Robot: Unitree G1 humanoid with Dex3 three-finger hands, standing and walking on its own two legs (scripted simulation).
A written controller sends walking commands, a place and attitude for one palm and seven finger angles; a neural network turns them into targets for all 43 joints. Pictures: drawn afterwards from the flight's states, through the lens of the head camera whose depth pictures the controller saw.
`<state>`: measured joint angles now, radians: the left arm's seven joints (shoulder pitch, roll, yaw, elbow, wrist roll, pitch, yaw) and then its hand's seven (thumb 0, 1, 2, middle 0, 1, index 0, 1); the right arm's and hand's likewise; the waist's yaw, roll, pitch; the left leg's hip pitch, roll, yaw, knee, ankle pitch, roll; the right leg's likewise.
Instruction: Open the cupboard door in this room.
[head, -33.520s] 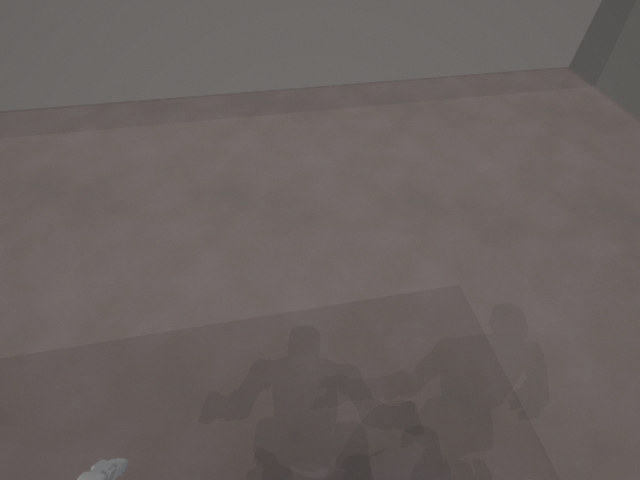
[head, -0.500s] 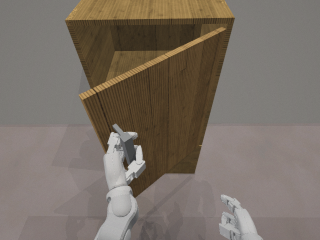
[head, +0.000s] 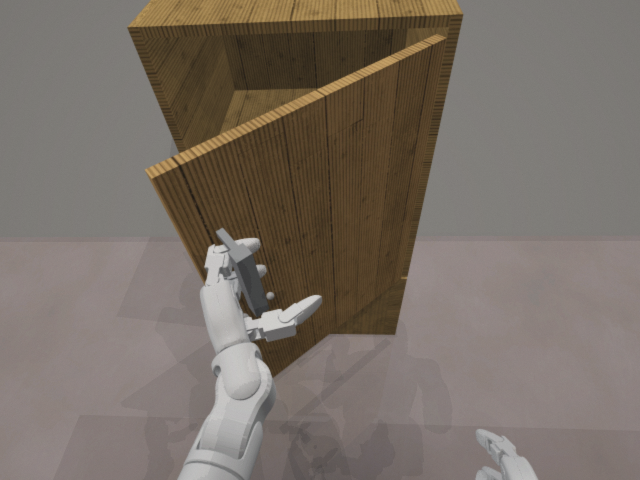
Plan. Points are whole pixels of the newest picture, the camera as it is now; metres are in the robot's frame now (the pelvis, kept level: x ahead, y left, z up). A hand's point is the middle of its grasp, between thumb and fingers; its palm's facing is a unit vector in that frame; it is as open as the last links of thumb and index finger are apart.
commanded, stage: open thumb and fingers to let go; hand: left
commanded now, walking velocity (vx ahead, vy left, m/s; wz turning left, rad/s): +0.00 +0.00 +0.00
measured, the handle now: (242, 273) +0.36 +0.11 +0.06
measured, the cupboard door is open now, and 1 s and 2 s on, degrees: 41 41 41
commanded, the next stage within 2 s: slide the hand sideways off the handle in 0.36 s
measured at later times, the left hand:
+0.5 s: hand (265, 295) +0.33 +0.08 +0.06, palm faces +0.30 -0.96 -0.02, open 14.6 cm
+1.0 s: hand (251, 329) +0.29 +0.09 +0.06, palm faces -0.12 -0.99 -0.01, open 16.2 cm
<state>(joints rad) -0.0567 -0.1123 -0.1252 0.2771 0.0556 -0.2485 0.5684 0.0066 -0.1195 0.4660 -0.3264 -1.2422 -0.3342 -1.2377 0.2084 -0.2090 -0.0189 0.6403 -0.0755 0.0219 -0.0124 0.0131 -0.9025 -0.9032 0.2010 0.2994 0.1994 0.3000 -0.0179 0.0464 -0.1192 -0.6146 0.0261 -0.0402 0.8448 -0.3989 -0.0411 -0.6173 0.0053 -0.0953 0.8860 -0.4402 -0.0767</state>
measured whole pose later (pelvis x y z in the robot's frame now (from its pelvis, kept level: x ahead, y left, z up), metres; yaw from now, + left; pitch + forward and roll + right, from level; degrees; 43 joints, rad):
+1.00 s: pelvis +0.00 +0.06 -0.01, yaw -3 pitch +9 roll +0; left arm 0.06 0.02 -0.22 0.13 0.00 -0.28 0.14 -0.01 -0.50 0.30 -0.18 -0.33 -0.18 -0.31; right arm 0.25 -0.20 0.03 0.51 -0.02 -0.02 0.01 0.01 -0.90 -0.90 0.20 0.30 0.20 0.30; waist -0.02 0.03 -0.09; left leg -0.63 0.01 0.02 0.93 -0.45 0.02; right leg -0.63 -0.02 -0.03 0.91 -0.44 0.00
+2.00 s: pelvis +0.01 +0.04 -0.01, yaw -1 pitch +9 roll -1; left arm 0.46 0.20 0.07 -0.24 -0.23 -0.26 -0.16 -0.01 -0.50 0.30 -0.15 -0.30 -0.15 -0.30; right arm 0.27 -0.23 0.03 0.47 0.03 -0.13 -0.06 0.02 -0.90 -0.90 0.20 0.30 0.20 0.30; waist 0.00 0.06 -0.11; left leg -0.63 0.02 -0.02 0.96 -0.48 0.00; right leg -0.61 0.00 -0.07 0.92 -0.47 -0.02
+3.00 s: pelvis +0.03 +0.05 +0.05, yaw -2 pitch -3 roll -1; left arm 0.46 0.34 0.33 -0.40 -0.05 -0.07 0.11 0.01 0.66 0.80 -0.20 -0.30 -0.20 -0.30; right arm 0.18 -0.23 0.03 0.64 -0.01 -0.11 -0.08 0.01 -0.90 -0.90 0.20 0.30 0.20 0.30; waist 0.07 0.07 0.01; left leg -0.10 0.00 0.01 0.42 -0.27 0.01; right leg -0.08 -0.01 -0.04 0.38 -0.25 0.00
